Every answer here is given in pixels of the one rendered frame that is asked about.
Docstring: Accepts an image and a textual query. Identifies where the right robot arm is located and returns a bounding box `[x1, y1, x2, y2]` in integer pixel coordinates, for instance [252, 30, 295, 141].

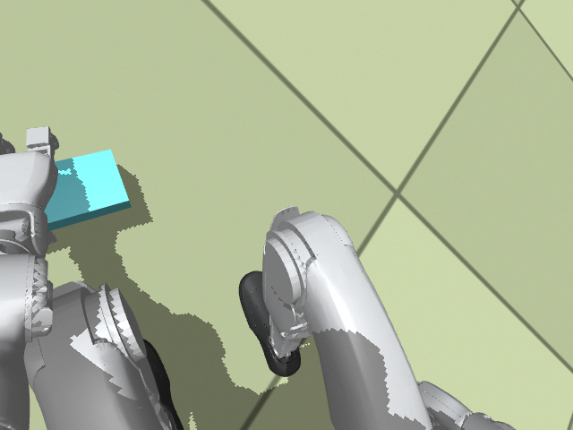
[461, 412, 516, 430]

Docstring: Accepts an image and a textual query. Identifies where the left robot foot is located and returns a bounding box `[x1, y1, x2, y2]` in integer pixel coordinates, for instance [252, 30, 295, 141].
[143, 339, 184, 430]

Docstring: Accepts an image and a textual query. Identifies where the right robot hand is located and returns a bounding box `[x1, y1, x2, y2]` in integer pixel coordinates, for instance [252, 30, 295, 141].
[417, 381, 474, 430]

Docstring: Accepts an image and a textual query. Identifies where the left robot arm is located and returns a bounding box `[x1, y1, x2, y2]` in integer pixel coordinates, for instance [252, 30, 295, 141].
[0, 203, 53, 430]

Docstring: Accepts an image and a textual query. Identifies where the carton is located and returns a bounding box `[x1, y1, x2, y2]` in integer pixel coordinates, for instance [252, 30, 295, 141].
[44, 150, 132, 231]

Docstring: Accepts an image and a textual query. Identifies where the left robot hand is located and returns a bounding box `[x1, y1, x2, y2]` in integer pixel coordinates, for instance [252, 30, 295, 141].
[0, 126, 59, 245]

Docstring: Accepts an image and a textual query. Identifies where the right robot foot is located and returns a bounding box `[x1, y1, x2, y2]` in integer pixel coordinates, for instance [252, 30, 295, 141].
[239, 271, 301, 377]

